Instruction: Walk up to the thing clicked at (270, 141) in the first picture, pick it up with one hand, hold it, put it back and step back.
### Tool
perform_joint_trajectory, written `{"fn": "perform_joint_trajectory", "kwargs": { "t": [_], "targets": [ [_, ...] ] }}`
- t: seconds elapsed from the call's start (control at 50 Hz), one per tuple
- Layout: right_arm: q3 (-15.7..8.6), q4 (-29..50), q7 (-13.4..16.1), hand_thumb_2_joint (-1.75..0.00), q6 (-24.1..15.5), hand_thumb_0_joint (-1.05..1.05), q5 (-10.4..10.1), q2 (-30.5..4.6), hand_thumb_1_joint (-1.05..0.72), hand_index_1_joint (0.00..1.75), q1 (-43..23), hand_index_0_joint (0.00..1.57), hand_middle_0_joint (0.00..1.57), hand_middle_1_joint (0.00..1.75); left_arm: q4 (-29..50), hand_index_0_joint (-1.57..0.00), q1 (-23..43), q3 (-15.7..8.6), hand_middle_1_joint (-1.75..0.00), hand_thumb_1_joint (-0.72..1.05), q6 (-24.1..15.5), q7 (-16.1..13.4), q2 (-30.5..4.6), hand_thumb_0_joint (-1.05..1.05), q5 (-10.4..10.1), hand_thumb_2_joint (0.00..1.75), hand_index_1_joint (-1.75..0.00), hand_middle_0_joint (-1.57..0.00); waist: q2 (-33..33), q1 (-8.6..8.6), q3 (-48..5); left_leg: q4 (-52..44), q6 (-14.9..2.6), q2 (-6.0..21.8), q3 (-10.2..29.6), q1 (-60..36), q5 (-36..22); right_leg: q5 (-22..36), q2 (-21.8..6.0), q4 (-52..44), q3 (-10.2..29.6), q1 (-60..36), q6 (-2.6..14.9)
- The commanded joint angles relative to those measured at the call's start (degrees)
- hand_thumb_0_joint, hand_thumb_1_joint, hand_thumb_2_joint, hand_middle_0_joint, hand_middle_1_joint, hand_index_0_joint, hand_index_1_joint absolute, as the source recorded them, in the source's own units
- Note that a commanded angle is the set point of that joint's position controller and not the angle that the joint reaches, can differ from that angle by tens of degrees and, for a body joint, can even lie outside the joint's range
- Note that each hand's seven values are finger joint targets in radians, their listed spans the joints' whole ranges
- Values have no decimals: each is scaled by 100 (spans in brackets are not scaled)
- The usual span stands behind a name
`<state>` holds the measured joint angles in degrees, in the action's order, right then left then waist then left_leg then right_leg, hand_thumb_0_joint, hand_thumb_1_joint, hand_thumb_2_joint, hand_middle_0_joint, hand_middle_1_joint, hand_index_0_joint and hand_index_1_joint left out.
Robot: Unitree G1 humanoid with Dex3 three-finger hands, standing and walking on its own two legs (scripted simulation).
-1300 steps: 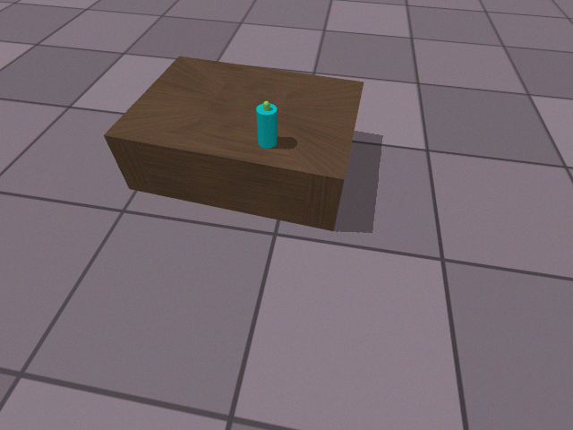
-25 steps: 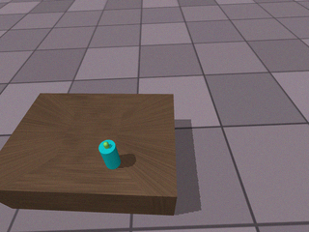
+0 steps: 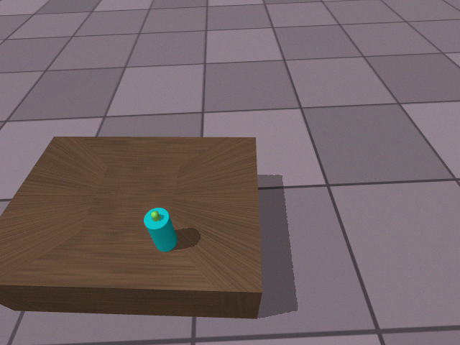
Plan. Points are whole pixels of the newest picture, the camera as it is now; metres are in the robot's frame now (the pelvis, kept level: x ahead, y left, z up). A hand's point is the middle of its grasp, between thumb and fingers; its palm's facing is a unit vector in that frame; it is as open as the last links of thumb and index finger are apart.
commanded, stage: stand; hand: left
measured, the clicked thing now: (160, 228) +0.53 +0.25 -0.35
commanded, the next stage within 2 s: none
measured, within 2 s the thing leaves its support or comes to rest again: neither
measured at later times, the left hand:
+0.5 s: hand out of the picture +0.09 +0.25 -0.15, palm faces +0.01 -0.93 -0.36, open 7.4 cm
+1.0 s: hand out of the picture +0.08 +0.25 -0.15, palm faces +0.00 -0.93 -0.36, open 7.4 cm
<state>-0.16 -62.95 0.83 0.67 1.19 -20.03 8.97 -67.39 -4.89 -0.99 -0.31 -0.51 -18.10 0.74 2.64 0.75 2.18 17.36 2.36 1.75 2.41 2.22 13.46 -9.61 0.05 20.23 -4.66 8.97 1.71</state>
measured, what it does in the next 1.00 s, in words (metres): stands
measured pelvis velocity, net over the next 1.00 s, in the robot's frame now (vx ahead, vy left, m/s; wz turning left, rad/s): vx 0.00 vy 0.00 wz -0.02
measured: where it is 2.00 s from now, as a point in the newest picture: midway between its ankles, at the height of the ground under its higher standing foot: outside the picture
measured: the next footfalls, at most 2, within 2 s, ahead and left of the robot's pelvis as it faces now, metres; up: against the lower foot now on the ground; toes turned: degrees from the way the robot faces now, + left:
none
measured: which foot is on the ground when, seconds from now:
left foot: down 0.00-1.00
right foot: down 0.00-1.00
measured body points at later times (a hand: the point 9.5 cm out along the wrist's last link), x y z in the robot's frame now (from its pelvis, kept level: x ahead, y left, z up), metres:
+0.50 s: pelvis +0.01 +0.00 +0.00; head +0.01 -0.02 +0.45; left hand +0.09 +0.30 -0.12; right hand +0.07 -0.30 -0.14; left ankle -0.04 +0.15 -0.75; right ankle +0.02 -0.10 -0.75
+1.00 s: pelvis +0.00 +0.00 +0.00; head +0.01 -0.02 +0.45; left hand +0.08 +0.30 -0.13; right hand +0.06 -0.30 -0.14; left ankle -0.04 +0.15 -0.75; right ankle +0.02 -0.10 -0.75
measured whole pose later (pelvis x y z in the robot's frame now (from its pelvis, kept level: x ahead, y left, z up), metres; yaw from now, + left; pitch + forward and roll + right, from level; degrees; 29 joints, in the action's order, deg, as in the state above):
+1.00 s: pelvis +0.00 +0.00 +0.00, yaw -1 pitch -2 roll +0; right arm -0.2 -63.3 0.4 0.2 1.1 -20.1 8.7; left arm -66.5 -5.3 -1.2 -0.5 0.0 -18.7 0.5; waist 1.9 0.4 2.3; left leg 16.6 2.4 2.1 1.4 1.5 13.4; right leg -9.4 0.5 19.9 -3.7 8.8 1.8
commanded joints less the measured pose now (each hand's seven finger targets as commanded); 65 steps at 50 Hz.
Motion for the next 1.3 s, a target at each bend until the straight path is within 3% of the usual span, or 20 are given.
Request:
{"fn": "perform_joint_trajectory", "kwargs": {
  "t": [0.0,0.08,0.28,0.36,0.46,0.58,0.62,0.72,0.86,0.9,0.98,1.06,1.12,1.18,1.28],
  "targets": [
    [-189,317,56,-90,-131,0,1,-1074,-90,30,-164,20,20,30,330,-20,268,-204,-30,90,-141,-76,-1290,0,2,90,-30,-20,-209,-15,-316,-263,-236,489,295,587,-731,716,-764,-307,790,-582,-37],
    [-188,308,60,-90,-140,0,-8,-1090,-90,30,-115,20,20,30,346,-20,224,-199,-30,90,-160,-76,-1275,0,-8,90,-30,-20,-169,-35,-459,-203,-236,501,272,452,-1003,1246,-797,-241,795,-668,-21],
    [-177,281,66,-90,-153,0,-1,-1095,-90,30,-111,20,20,30,375,-20,275,-222,-30,90,-146,-70,-1337,0,-21,90,-30,-20,-238,-57,-483,-272,-209,564,269,396,-1152,1368,-796,-163,764,-699,6],
    [-195,274,59,-90,-149,0,7,-1112,-90,30,-131,20,20,30,385,-20,263,-217,-30,90,-147,-62,-1313,0,-23,90,-30,-20,-255,-40,-376,-281,-227,542,252,504,-869,1024,-772,-235,782,-639,-10],
    [-202,303,46,-90,-166,0,-4,-1105,-90,30,-178,20,20,30,400,-20,237,-219,-30,90,-171,-63,-1306,0,-16,90,-30,-20,-271,-42,-442,-278,-239,555,252,411,-1047,1369,-789,-202,775,-681,-5],
    [-195,288,53,-90,-174,0,-5,-1136,-90,30,-196,20,20,30,399,-20,250,-227,-30,90,-145,-46,-1291,0,-27,90,-30,-20,-157,-25,-392,-334,-241,574,265,433,-954,1211,-769,-215,784,-654,-2],
    [-190,297,49,-90,-186,0,-9,-1115,-90,30,-145,20,20,30,416,-20,230,-234,-30,90,-157,-48,-1321,0,-29,90,-30,-20,-253,-45,-475,-302,-234,590,242,356,-1212,1465,-786,-157,782,-714,15],
    [-180,275,55,-90,-190,0,-5,-1119,-90,30,-162,20,20,30,424,-20,252,-221,-30,90,-149,-41,-1302,0,-34,90,-30,-20,-194,-48,-437,-314,-231,604,229,343,-1240,1509,-793,-141,803,-690,19],
    [-189,276,37,-90,-183,0,-6,-1137,-90,30,-195,20,20,30,427,-20,249,-233,-30,90,-147,-37,-1331,0,-18,90,-30,-20,-239,-40,-316,-372,-258,582,228,443,-771,1055,-768,-268,855,-592,-1],
    [-191,272,22,-90,-180,0,-1,-1116,-90,30,-166,20,20,30,398,-20,208,-229,-30,90,-149,-30,-1334,0,-20,90,-30,-20,-237,-42,-198,-391,-262,558,236,436,-510,630,-740,-352,871,-408,-30],
    [-183,250,20,-90,-183,0,0,-1100,-90,30,-105,20,20,30,425,-20,253,-235,-30,90,-160,-24,-1336,0,-35,90,-30,-20,-195,-56,-240,-366,-271,581,234,517,-588,977,-782,-299,922,-569,8],
    [-182,263,15,-90,-201,0,-5,-1104,-90,30,-147,20,20,30,417,-20,191,-220,-30,90,-163,-15,-1330,0,-47,90,-30,-20,-198,-32,-319,-359,-262,596,230,425,-715,1051,-782,-260,912,-563,15],
    [-177,243,12,-90,-198,0,-8,-1089,-90,30,-79,20,20,30,424,-20,197,-229,-30,90,-159,-13,-1370,0,-42,90,-30,-20,-255,-51,-276,-371,-255,565,220,472,-551,793,-755,-323,913,-502,-12],
    [-199,262,20,-90,-197,0,-13,-1160,-90,30,-125,20,20,30,438,-20,167,-210,-30,90,-170,-20,-1332,0,-35,90,-30,-20,-199,-58,-375,-317,-269,597,218,404,-811,1204,-789,-257,915,-566,18],
    [-174,235,17,-90,-187,0,-11,-1098,-90,30,-34,20,20,30,445,-20,203,-211,-30,90,-170,-27,-1348,0,-49,90,-30,-20,-223,-73,-327,-342,-255,588,202,456,-666,1098,-782,-272,916,-547,1]
  ]
}}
